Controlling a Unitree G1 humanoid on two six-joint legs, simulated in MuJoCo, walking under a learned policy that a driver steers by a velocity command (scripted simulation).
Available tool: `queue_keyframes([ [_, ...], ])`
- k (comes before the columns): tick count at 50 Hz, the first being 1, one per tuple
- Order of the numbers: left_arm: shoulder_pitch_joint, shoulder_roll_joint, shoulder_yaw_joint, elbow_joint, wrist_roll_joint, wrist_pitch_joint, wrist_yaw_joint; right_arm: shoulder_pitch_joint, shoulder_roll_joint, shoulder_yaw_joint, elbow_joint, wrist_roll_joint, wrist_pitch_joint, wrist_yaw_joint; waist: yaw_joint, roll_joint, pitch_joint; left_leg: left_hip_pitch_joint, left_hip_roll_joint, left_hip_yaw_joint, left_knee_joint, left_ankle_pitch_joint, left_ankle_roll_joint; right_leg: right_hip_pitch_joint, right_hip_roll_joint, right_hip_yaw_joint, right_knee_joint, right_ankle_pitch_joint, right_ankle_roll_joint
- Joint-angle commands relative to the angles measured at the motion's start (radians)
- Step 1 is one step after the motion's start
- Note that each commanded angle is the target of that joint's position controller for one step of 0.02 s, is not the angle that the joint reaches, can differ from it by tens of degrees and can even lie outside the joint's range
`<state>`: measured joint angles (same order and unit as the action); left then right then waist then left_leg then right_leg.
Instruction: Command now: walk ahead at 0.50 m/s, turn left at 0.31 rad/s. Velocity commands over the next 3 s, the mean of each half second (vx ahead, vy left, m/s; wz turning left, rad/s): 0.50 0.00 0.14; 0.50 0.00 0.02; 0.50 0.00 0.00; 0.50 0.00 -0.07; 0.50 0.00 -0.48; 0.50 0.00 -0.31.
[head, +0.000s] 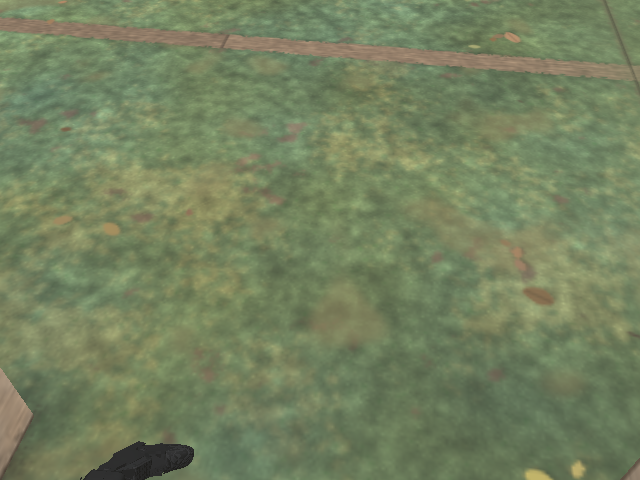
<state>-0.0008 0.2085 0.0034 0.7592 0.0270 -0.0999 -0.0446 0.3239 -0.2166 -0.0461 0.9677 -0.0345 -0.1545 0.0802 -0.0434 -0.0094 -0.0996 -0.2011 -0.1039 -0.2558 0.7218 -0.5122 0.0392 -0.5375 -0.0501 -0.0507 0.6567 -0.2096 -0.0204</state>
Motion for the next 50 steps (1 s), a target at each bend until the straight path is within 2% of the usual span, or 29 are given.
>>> queue_keyframes([
  [1,0.436,0.196,0.069,0.098,0.014,-0.027,0.004,0.124,-0.005,-0.003,-0.060,-0.014,-0.006,0.001,0.133,-0.374,-0.251,-0.706,-0.087,0.087,0.543,-0.052,-0.013,1.015,-0.319,0.692,-0.294,0.047,-0.386],
  [2,0.421,0.174,0.078,0.116,0.036,-0.017,0.015,-0.079,-0.081,-0.030,-0.094,-0.002,0.008,-0.004,0.194,-0.189,-0.017,-0.873,-0.015,0.098,0.727,0.066,0.028,0.817,-0.309,0.682,-0.388,-0.279,-0.263],
  [3,0.344,0.130,0.062,0.133,0.035,-0.012,0.029,-0.129,-0.055,-0.023,-0.104,0.011,0.017,-0.020,0.144,-0.111,0.068,-0.848,0.051,0.105,0.765,0.229,0.071,0.613,-0.308,0.590,-0.414,-0.332,-0.219],
  [4,0.276,0.043,0.037,0.127,0.037,-0.006,0.038,-0.113,-0.025,-0.011,-0.085,0.004,0.017,-0.030,0.094,-0.075,0.073,-0.782,0.099,0.086,0.719,0.349,0.110,0.497,-0.297,0.514,-0.443,-0.242,-0.216],
  [5,0.254,-0.016,0.023,0.138,0.037,-0.006,0.045,-0.127,0.001,-0.002,-0.084,-0.016,0.021,-0.037,0.078,-0.049,0.089,-0.733,0.120,0.075,0.675,0.398,0.125,0.450,-0.279,0.439,-0.487,-0.151,-0.219],
  [6,0.212,-0.057,0.008,0.138,0.032,-0.005,0.059,-0.136,0.007,0.002,-0.085,-0.035,0.030,-0.033,0.053,-0.043,0.057,-0.691,0.134,0.079,0.650,0.415,0.128,0.423,-0.256,0.391,-0.508,-0.090,-0.221],
  [8,0.185,-0.045,0.009,0.152,0.042,-0.009,0.056,-0.177,-0.016,-0.009,-0.106,-0.027,0.046,-0.029,0.039,-0.050,0.058,-0.708,0.144,0.095,0.608,0.393,0.128,0.422,-0.214,0.259,-0.542,-0.004,-0.232],
  [11,0.201,-0.037,0.003,0.175,0.055,-0.028,0.042,-0.242,0.006,-0.006,-0.140,-0.022,0.052,-0.019,0.032,-0.011,0.056,-0.713,0.180,0.155,0.456,0.531,0.096,0.391,-0.169,0.112,-0.561,0.170,-0.234],
  [14,0.308,-0.033,-0.007,0.218,0.034,-0.037,0.018,-0.290,0.041,0.007,-0.150,-0.043,0.079,-0.009,0.055,-0.017,0.069,-0.569,0.214,0.252,0.242,0.718,0.043,0.320,-0.133,0.017,-0.533,0.321,-0.236],
  [15,0.368,-0.032,-0.011,0.246,0.029,-0.039,0.015,-0.322,0.053,0.010,-0.157,-0.042,0.086,-0.007,0.071,-0.028,0.087,-0.547,0.211,0.260,0.188,0.722,0.032,0.329,-0.138,0.023,-0.536,0.359,-0.239],
  [17,0.488,-0.006,-0.007,0.298,0.026,-0.044,0.010,-0.366,0.032,0.003,-0.173,-0.034,0.104,-0.009,0.103,-0.056,0.122,-0.600,0.208,0.254,0.080,0.692,0.029,0.484,-0.173,0.053,-0.527,0.410,-0.250],
  [18,0.451,0.121,0.046,0.282,-0.063,-0.015,0.058,-0.477,-0.038,-0.014,-0.244,0.110,0.084,-0.056,0.101,0.007,0.186,-0.615,0.206,0.242,0.001,0.564,0.005,0.508,-0.180,0.062,-0.524,0.375,-0.158],
  [19,0.467,0.138,0.052,0.288,-0.070,-0.004,0.073,-0.522,-0.029,-0.006,-0.259,0.119,0.074,-0.071,0.111,0.003,0.184,-0.621,0.198,0.247,-0.048,0.532,-0.008,0.564,-0.199,0.071,-0.517,0.357,-0.142],
  [21,0.494,0.112,0.064,0.301,-0.052,0.008,0.079,-0.540,-0.012,-0.005,-0.263,0.098,0.069,-0.077,0.119,-0.049,0.197,-0.611,0.195,0.261,-0.101,0.502,-0.011,0.633,-0.216,0.063,-0.488,0.378,-0.135],
  [23,0.491,0.096,0.078,0.304,-0.037,0.013,0.076,-0.549,0.001,-0.002,-0.265,0.082,0.061,-0.065,0.116,-0.054,0.192,-0.527,0.179,0.289,-0.141,0.456,0.006,0.639,-0.218,0.056,-0.442,0.421,-0.141],
  [24,0.495,0.061,0.075,0.298,-0.038,0.012,0.068,-0.555,-0.013,-0.004,-0.266,0.084,0.066,-0.053,0.114,-0.049,0.173,-0.449,0.159,0.302,-0.169,0.418,0.025,0.636,-0.203,0.044,-0.410,0.482,-0.136],
  [26,0.458,0.092,0.090,0.291,-0.046,0.020,0.066,-0.417,-0.045,-0.026,-0.231,0.071,0.064,-0.051,0.024,-0.088,0.102,-0.228,0.096,0.345,-0.234,0.365,0.072,0.625,-0.180,0.031,-0.249,0.737,-0.117],
  [27,0.403,0.080,0.088,0.259,-0.045,0.020,0.061,-0.229,-0.100,-0.052,-0.167,0.065,0.064,-0.058,-0.059,-0.104,0.004,0.031,0.096,0.319,-0.219,0.422,0.113,0.518,-0.136,0.007,-0.056,0.793,-0.091],
  [28,0.392,0.022,0.068,0.220,-0.028,0.005,0.059,-0.017,-0.185,-0.077,-0.137,0.044,0.067,-0.065,-0.120,0.003,-0.186,0.455,0.310,0.047,-0.147,0.548,0.217,0.184,-0.068,-0.033,0.264,0.489,-0.050],
  [29,0.476,-0.047,0.034,0.221,-0.031,-0.022,0.046,0.078,-0.214,-0.076,-0.118,0.043,0.076,-0.072,-0.088,0.257,-0.332,0.705,0.507,-0.370,-0.279,0.428,0.347,-0.117,0.083,0.032,0.550,-0.286,-0.001],
  [30,0.423,0.036,0.061,0.223,-0.061,-0.042,0.040,0.083,-0.147,-0.061,-0.119,0.046,0.082,-0.077,-0.107,0.225,-0.303,0.681,0.488,-0.414,-0.351,0.349,0.327,-0.233,0.053,0.152,0.672,-0.359,-0.004],
  [31,0.321,0.070,0.070,0.180,-0.087,-0.047,0.047,-0.010,-0.120,-0.056,-0.127,0.045,0.077,-0.079,-0.090,0.192,-0.160,0.551,0.456,-0.258,-0.367,0.424,0.278,-0.304,0.006,0.127,0.709,-0.282,-0.003],
  [33,0.246,0.087,0.086,0.150,-0.057,-0.035,0.078,-0.171,-0.072,-0.042,-0.152,0.040,0.058,-0.068,-0.005,0.068,-0.023,0.216,0.391,-0.062,-0.433,0.605,0.222,-0.213,-0.065,0.109,0.613,-0.151,-0.014],
  [34,0.275,0.073,0.089,0.152,-0.049,-0.019,0.085,-0.194,-0.062,-0.037,-0.153,0.029,0.049,-0.059,0.037,0.052,-0.009,0.114,0.369,-0.012,-0.468,0.587,0.214,-0.145,-0.089,0.117,0.589,-0.126,-0.015],
  [36,0.312,0.042,0.089,0.151,-0.048,0.010,0.084,-0.191,-0.078,-0.041,-0.137,0.025,0.045,-0.056,0.077,0.053,0.040,-0.012,0.359,0.034,-0.527,0.546,0.224,-0.105,-0.111,0.113,0.515,-0.126,-0.011],
  [38,0.250,0.032,0.082,0.128,-0.043,0.016,0.083,-0.139,-0.106,-0.052,-0.111,0.024,0.049,-0.076,0.077,0.056,0.075,-0.045,0.353,0.069,-0.569,0.504,0.228,-0.148,-0.120,0.114,0.425,-0.019,0.002],
  [43,0.068,0.053,0.071,0.101,-0.034,0.013,0.065,-0.066,-0.150,-0.069,-0.086,0.041,0.052,-0.103,0.039,0.061,0.113,-0.075,0.296,0.188,-0.577,0.458,0.177,-0.086,-0.077,0.070,0.094,0.252,0.017],
  [47,-0.042,0.078,0.069,0.083,-0.039,0.017,0.049,0.003,-0.162,-0.078,-0.052,0.058,0.054,-0.101,0.002,0.082,0.138,0.018,0.327,0.182,-0.536,0.382,0.155,-0.055,-0.049,0.053,-0.032,0.218,0.010],
  [50,-0.001,0.117,0.080,0.097,-0.038,0.016,0.030,-0.012,-0.170,-0.085,-0.053,0.069,0.066,-0.103,0.051,0.102,0.136,0.084,0.357,0.171,-0.461,0.420,0.118,0.044,-0.030,0.046,-0.110,0.111,-0.033],
])
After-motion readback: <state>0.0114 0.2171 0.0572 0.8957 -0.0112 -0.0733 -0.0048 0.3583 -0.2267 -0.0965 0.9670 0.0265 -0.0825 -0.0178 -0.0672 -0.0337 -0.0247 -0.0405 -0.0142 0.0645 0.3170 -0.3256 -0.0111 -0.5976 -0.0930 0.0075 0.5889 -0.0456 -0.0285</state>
